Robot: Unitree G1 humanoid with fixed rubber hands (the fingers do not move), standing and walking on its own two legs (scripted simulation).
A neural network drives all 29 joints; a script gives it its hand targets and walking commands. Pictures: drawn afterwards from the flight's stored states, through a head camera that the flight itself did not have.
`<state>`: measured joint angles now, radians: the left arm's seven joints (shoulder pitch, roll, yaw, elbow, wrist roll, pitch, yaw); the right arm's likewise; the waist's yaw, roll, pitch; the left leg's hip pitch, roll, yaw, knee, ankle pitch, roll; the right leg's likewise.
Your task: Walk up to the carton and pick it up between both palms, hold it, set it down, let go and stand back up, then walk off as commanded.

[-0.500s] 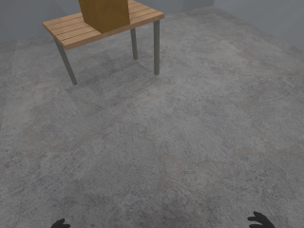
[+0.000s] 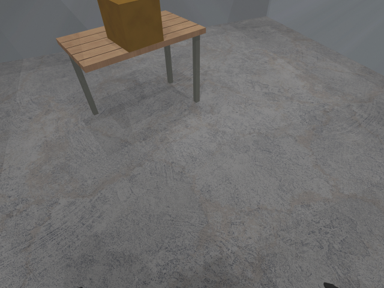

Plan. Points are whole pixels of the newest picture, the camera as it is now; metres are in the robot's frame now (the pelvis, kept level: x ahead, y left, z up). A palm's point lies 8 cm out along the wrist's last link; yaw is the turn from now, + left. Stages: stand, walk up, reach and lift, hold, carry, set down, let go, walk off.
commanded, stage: stand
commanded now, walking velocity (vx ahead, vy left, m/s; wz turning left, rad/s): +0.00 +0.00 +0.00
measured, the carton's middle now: (131, 18) +1.62 +0.36 -0.01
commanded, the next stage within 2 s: walk up in 1.28 s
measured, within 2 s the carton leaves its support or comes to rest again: neither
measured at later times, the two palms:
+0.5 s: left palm out of the picture +0.09 +0.30 -0.11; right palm out of the picture +0.09 -0.29 -0.11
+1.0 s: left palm out of the picture +0.09 +0.30 -0.11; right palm out of the picture +0.09 -0.29 -0.11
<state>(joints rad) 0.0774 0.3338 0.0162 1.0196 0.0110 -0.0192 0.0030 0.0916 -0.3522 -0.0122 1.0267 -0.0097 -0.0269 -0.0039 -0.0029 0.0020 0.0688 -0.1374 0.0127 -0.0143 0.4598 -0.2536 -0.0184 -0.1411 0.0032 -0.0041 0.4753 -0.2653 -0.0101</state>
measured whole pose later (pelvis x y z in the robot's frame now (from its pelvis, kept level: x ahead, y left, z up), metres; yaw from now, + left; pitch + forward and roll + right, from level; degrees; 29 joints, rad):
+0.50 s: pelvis -0.01 +0.00 +0.01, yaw +0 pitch -4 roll +0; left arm 0.09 0.34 0.01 1.08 0.01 -0.02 0.00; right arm 0.10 -0.34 -0.01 1.06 -0.01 -0.02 0.00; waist 0.00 0.00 0.07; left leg -0.11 0.02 -0.02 0.38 -0.20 -0.02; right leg -0.10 0.01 -0.01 0.38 -0.20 -0.01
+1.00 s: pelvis +0.00 +0.00 +0.01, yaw +0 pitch -4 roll +0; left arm 0.09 0.35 0.01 1.08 0.01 -0.02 0.00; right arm 0.09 -0.35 0.00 1.07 -0.01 -0.02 0.00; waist 0.00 0.00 0.06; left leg -0.10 0.01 -0.01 0.36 -0.20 -0.01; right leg -0.10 0.00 0.00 0.37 -0.20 0.00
